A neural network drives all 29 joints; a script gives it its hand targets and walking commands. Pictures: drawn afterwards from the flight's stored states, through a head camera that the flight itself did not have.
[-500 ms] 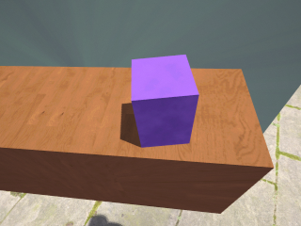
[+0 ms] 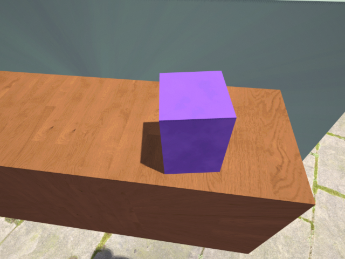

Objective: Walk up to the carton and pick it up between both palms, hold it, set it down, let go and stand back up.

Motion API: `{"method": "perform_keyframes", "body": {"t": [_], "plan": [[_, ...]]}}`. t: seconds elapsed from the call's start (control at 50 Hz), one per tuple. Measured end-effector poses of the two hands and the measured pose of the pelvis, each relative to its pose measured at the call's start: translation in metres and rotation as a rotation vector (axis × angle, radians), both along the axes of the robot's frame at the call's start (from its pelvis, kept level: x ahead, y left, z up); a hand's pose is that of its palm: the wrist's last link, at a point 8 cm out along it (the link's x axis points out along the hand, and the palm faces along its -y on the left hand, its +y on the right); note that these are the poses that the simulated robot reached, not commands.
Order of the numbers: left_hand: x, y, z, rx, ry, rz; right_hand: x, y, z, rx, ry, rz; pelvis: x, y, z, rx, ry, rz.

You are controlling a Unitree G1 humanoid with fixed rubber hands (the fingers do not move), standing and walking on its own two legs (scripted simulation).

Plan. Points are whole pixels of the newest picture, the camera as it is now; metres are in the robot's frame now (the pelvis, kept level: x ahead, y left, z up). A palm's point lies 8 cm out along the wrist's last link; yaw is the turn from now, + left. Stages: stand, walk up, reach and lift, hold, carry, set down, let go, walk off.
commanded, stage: walk up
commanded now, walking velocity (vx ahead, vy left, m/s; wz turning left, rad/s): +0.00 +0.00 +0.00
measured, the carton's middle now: (191, 125) +0.44 -0.01 +0.04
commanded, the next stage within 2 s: none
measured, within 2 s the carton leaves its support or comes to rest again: neither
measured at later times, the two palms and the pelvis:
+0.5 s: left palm out of the picture -0.04 +0.17 -0.12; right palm out of the picture -0.02 -0.29 -0.15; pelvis -0.01 -0.06 +0.01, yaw +3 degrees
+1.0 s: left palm out of the picture -0.04 +0.14 -0.15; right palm out of the picture +0.00 -0.25 -0.14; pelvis +0.01 -0.04 +0.01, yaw +3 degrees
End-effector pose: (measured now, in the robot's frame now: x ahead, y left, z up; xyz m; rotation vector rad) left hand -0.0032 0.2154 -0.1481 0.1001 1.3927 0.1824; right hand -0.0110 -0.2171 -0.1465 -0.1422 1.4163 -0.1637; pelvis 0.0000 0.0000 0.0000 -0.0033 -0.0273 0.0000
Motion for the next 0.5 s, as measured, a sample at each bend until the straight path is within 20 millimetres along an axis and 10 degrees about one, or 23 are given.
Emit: {"method": "perform_keyframes", "body": {"t": [0.18, 0.36, 0.5], "plan": [[-0.027, 0.003, -0.001, -0.002, 0.069, -0.002, -0.02, 0.014, -0.001, 0.023, 0.028, -0.014, -0.01, 0.003, 0.0, 0.002, 0.0, 0.001], [-0.013, -0.003, 0.006, 0.088, -0.016, 0.028, -0.062, -0.04, -0.005, -0.018, 0.15, -0.029, -0.023, -0.036, -0.006, -0.001, 0.032, 0.035], [-0.041, -0.046, 0.028, 0.077, -0.016, 0.074, -0.014, -0.076, 0.001, 0.022, 0.047, 0.041, -0.011, -0.06, 0.011, 0.066, 0.023, 0.055]]}}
